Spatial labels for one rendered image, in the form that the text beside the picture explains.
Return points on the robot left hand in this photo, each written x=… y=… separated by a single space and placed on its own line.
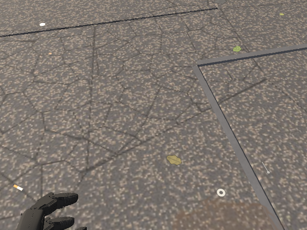
x=34 y=217

